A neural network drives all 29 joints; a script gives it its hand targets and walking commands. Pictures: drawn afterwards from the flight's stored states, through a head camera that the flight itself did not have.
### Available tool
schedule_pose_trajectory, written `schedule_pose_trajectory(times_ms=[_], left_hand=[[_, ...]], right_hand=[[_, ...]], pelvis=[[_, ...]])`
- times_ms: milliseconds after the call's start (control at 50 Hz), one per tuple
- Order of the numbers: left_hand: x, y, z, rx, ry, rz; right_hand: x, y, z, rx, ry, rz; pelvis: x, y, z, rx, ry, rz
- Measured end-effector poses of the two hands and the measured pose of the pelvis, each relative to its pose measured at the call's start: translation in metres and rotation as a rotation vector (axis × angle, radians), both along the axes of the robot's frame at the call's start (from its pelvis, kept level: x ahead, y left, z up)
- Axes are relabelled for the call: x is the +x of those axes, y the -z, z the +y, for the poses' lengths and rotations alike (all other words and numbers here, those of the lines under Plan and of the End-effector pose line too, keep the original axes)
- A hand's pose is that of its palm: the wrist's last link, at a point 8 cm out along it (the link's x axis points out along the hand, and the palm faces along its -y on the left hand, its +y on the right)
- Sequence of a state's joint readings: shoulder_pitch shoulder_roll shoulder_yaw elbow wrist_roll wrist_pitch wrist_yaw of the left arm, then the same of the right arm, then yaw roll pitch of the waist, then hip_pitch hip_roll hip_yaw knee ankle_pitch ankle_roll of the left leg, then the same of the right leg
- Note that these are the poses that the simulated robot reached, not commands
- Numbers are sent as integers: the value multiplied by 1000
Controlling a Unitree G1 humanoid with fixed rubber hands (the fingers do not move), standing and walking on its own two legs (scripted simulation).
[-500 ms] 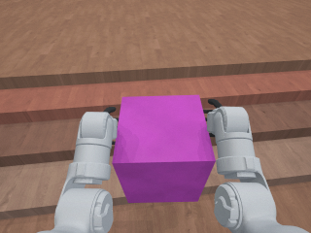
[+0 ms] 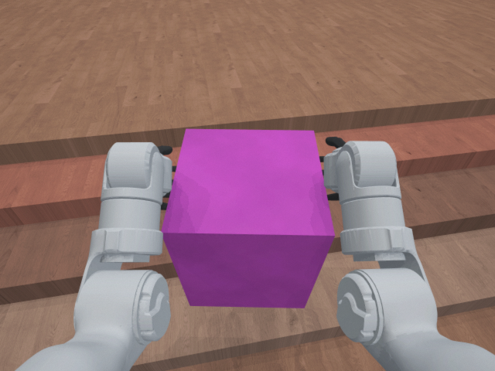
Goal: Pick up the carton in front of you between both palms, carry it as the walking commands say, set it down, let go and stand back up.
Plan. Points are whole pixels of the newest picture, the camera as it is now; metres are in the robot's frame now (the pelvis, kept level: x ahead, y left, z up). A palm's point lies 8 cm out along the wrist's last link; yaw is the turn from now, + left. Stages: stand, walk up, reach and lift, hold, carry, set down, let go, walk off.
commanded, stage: carry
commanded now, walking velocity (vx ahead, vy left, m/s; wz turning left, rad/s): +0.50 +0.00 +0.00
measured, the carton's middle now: (248, 223) +0.37 -0.01 +0.07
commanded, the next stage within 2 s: none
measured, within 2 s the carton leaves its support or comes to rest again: neither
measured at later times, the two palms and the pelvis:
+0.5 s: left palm (185, 40) +0.66 +0.09 +0.29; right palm (319, 27) +0.72 -0.19 +0.29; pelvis +0.28 -0.09 +0.10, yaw +2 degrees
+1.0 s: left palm out of the picture +1.04 +0.00 +0.39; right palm out of the picture +1.02 -0.28 +0.42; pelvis +0.63 -0.11 +0.21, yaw -1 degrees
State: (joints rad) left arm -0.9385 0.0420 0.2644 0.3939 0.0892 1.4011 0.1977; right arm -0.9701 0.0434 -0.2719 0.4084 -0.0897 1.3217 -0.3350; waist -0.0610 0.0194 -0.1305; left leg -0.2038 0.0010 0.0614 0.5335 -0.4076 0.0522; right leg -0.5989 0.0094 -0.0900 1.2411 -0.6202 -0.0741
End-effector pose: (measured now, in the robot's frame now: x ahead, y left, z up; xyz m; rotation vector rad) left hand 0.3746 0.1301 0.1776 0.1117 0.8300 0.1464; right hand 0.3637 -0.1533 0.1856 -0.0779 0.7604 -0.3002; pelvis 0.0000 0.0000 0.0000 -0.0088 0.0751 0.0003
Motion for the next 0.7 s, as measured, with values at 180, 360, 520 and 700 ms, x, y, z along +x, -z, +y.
schedule_pose_trajectory(times_ms=[180,360,520,700], left_hand=[[122,5,-47,-58,-27,-17],[195,-28,-39,-18,-242,-18],[297,-119,-40,-3,-278,-147],[453,-156,-68,16,-111,-23]], right_hand=[[129,-9,-46,35,55,-25],[263,-32,-33,115,-128,-22],[364,-111,-34,137,-165,-151],[475,-142,-68,69,-60,-37]], pelvis=[[102,-8,-44,-30,-5,20],[195,-70,-87,-25,-21,-11],[298,-107,-92,27,-20,-9],[444,-136,-69,83,-4,14]])
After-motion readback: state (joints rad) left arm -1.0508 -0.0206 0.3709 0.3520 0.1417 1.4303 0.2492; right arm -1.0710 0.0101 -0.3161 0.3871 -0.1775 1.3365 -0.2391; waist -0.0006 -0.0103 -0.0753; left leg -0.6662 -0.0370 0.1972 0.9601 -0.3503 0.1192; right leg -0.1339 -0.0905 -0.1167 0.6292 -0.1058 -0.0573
